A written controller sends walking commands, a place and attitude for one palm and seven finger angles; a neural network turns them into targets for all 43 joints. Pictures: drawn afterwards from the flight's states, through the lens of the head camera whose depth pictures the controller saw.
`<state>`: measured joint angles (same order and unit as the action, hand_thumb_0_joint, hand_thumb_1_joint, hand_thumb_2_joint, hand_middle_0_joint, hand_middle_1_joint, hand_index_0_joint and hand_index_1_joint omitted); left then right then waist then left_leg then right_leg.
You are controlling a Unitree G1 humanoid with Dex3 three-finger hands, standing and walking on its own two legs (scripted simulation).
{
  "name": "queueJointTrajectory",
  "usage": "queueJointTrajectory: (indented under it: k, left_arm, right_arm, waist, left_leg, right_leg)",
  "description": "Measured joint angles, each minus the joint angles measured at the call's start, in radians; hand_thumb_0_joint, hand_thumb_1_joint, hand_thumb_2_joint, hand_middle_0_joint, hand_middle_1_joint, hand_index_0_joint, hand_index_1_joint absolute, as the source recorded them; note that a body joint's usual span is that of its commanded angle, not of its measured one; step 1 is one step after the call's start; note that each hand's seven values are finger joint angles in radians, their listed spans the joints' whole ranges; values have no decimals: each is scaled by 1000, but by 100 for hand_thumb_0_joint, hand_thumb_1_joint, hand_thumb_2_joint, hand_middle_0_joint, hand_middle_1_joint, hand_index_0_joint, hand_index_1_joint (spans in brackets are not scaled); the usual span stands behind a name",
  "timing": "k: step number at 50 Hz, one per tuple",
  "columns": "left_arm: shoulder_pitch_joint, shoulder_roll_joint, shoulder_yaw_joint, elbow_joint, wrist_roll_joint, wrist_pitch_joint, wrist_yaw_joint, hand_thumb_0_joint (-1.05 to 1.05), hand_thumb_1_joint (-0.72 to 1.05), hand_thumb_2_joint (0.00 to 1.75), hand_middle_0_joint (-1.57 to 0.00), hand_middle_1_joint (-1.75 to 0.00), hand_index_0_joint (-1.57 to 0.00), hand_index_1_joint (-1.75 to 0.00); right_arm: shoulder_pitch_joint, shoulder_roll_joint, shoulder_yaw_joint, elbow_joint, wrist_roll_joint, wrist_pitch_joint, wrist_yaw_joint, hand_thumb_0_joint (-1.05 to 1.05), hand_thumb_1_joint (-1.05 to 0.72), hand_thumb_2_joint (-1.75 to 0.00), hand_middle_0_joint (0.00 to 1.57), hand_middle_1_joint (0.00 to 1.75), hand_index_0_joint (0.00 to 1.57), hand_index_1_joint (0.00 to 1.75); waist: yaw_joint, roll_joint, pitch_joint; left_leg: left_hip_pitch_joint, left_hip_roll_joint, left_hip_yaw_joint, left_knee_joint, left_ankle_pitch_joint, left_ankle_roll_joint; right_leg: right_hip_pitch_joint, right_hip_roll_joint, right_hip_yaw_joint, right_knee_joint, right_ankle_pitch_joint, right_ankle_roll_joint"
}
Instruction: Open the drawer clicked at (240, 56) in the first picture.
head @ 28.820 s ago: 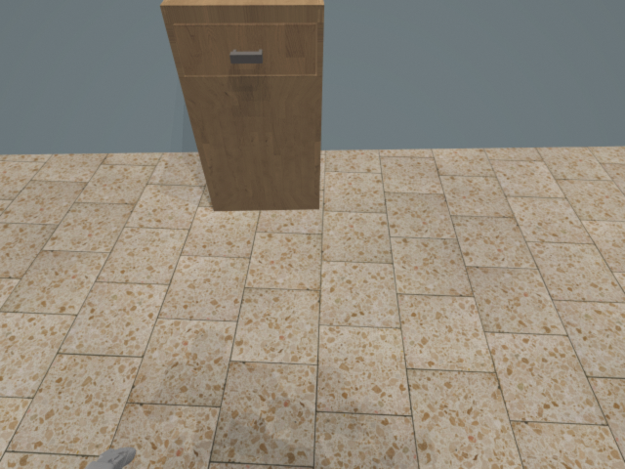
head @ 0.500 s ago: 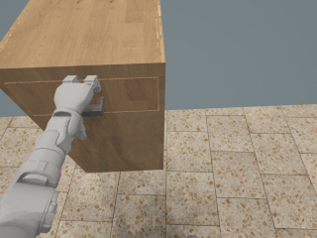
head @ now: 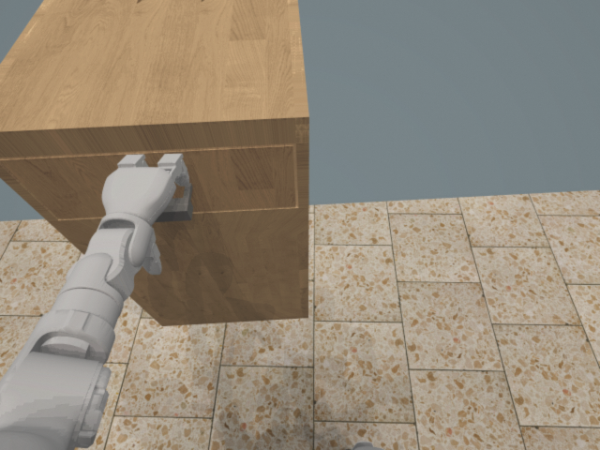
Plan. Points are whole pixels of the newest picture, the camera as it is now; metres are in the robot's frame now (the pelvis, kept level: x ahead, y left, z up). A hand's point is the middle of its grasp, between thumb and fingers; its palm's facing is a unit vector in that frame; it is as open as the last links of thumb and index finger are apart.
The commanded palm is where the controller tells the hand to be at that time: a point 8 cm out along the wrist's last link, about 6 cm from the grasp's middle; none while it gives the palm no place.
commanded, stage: re-aim the fingers above the handle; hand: left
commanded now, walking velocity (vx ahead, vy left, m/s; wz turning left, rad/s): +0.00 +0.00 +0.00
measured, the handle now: (161, 200) +0.50 +0.24 -0.02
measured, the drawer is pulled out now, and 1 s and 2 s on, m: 0.00 0.00 0.00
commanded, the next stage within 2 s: lower the fingers behind the handle in 0.54 s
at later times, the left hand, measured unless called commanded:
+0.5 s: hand (150, 213) +0.43 +0.23 +0.03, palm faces -0.09 -0.02 -1.00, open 13.8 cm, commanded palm +0.42 +0.23 +0.10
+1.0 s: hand (159, 221) +0.44 +0.22 +0.00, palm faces -0.13 -0.04 -0.99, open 13.8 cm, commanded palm +0.42 +0.23 +0.07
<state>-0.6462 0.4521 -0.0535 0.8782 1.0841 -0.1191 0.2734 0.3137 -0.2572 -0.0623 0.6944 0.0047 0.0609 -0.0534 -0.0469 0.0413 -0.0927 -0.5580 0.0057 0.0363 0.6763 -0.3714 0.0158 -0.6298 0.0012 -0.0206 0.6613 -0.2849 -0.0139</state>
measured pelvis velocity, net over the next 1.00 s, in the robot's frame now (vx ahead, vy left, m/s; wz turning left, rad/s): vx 0.00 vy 0.00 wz -0.01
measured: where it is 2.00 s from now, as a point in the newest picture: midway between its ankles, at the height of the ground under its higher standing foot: outside the picture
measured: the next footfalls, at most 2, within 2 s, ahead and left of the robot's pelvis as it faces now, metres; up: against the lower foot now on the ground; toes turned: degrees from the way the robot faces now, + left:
none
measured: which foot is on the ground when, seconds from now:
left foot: down 0.00-1.00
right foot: down 0.00-1.00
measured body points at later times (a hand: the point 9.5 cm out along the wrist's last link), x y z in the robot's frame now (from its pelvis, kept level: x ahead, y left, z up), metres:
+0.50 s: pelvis +0.00 +0.00 +0.00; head +0.08 -0.02 +0.45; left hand +0.43 +0.23 +0.08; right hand +0.08 -0.27 -0.13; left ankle -0.03 +0.11 -0.72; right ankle +0.01 -0.11 -0.72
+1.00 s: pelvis +0.00 +0.00 +0.00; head +0.09 -0.01 +0.44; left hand +0.44 +0.22 +0.06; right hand +0.05 -0.27 -0.14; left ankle -0.03 +0.11 -0.72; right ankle +0.01 -0.11 -0.72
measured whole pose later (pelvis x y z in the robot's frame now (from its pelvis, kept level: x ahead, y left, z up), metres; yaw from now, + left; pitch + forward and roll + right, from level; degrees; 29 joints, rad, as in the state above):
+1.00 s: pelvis +0.00 +0.00 +0.00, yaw -1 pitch +16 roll +0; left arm -0.65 0.44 -0.03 0.94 1.08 -0.11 0.26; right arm 0.31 -0.25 -0.05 0.69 0.00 0.07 -0.04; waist -0.06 0.04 -0.11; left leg -0.59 0.01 0.04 0.70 -0.39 0.02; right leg -0.66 0.00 -0.01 0.68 -0.29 -0.01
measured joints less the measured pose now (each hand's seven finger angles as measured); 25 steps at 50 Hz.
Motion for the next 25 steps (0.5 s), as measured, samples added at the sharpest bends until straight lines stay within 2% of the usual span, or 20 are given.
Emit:
queueJointTrajectory:
  k: [3,8,12,16,21,25]
  left_arm:
    - [-11,-7,1,-17,9,-9,46,0,-49,30,-32,-120,-32,-121]
    - [-38,-29,-3,15,-3,50,83,0,-49,30,-35,-122,-33,-121]
    - [-37,-48,-7,33,-13,105,60,0,-49,30,-35,-122,-34,-124]
    - [-37,-38,-3,64,-18,137,12,0,-49,30,-34,-121,-34,-123]
    - [-8,-12,1,38,-27,94,-40,0,-49,30,-32,-120,-33,-122]
    - [12,-4,-4,-4,-18,30,-34,0,-49,30,-32,-120,-32,-121]
  right_arm:
    - [-5,-8,-11,17,-5,-7,7,0,-90,-90,20,30,20,30]
    - [-20,-11,-12,35,-4,2,24,0,-90,-90,20,30,20,30]
    - [-28,-6,3,28,4,18,29,0,-90,-90,20,30,20,30]
    - [-39,6,20,10,10,29,21,0,-90,-90,20,30,20,30]
    - [-33,13,24,-16,10,23,6,0,-90,-90,21,30,20,30]
    - [-25,7,13,-13,5,11,1,0,-90,-90,21,30,20,30]
  waist:
    - [5,1,-5]
    - [6,10,-23]
    - [5,18,-30]
    - [-3,17,-25]
    - [-1,10,-10]
    - [8,4,-5]
  left_leg:
    - [-18,-1,-6,17,-8,0]
    - [-17,-2,-3,15,-12,2]
    - [12,-2,6,-7,-7,3]
    - [41,-1,13,-29,1,3]
    - [51,1,10,-37,6,1]
    - [35,0,0,-21,1,0]
  right_leg:
    - [-14,-2,-6,12,-7,1]
    - [-15,-2,-2,11,-10,2]
    - [8,-1,6,-4,-6,4]
    - [31,1,13,-18,0,4]
    - [42,3,11,-26,4,2]
    - [33,1,1,-17,-1,1]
